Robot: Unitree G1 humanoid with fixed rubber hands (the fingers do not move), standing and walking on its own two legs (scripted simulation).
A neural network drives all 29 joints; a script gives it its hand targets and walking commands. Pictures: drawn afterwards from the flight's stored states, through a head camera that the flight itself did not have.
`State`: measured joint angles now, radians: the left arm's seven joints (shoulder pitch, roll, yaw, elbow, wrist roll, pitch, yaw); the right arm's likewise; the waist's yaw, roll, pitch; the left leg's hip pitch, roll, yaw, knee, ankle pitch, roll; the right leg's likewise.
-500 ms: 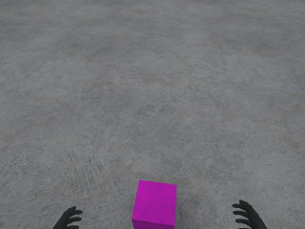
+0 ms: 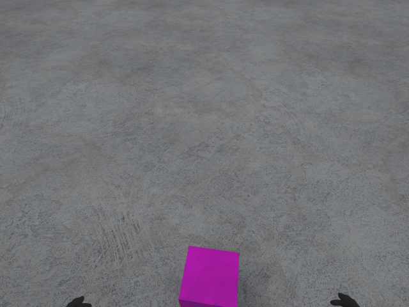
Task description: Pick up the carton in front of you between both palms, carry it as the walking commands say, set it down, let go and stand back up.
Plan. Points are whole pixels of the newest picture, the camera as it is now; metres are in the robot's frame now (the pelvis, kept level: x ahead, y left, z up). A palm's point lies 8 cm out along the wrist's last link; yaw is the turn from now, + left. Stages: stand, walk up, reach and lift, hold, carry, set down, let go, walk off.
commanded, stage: stand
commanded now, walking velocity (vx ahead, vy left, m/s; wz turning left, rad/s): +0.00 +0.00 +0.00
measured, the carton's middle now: (210, 284) +0.38 -0.01 -0.65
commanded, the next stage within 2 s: none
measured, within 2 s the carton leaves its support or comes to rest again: neither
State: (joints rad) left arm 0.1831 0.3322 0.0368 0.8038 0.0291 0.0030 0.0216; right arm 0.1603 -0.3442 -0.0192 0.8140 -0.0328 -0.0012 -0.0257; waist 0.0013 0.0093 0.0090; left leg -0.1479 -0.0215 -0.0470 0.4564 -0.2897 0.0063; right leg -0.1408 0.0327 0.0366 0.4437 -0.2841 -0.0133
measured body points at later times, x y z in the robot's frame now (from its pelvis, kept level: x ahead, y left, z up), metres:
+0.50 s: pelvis -0.01 +0.00 +0.01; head -0.02 +0.00 +0.46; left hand +0.09 +0.31 -0.11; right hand +0.10 -0.31 -0.11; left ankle -0.03 +0.12 -0.74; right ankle -0.03 -0.11 -0.74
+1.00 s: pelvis -0.02 +0.00 +0.01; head -0.03 +0.00 +0.46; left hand +0.07 +0.31 -0.11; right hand +0.08 -0.31 -0.11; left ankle -0.03 +0.12 -0.74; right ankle -0.03 -0.11 -0.74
